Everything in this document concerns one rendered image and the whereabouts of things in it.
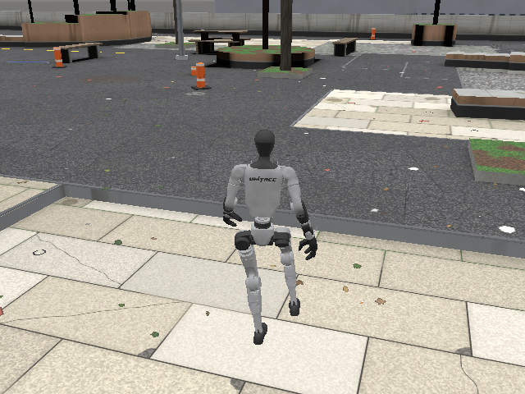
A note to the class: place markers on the robot shin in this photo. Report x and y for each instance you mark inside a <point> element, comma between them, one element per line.
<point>255,305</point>
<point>290,279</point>

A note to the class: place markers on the right robot forearm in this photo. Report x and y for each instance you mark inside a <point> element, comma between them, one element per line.
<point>305,223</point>

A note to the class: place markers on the left robot forearm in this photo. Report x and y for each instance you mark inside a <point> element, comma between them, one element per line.
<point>227,211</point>

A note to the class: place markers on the robot right upper arm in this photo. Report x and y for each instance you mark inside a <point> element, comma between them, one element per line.
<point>293,187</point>

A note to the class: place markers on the right robot shin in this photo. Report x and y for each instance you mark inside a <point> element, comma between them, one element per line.
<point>290,279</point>

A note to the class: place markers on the robot right hand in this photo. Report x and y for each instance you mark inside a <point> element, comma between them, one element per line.
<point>312,247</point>

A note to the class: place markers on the robot left hand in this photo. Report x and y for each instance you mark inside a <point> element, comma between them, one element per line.
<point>229,222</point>

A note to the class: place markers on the left robot shin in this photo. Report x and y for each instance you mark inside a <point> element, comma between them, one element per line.
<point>255,305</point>

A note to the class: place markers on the robot left upper arm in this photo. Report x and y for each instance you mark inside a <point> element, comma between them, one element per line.
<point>234,184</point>

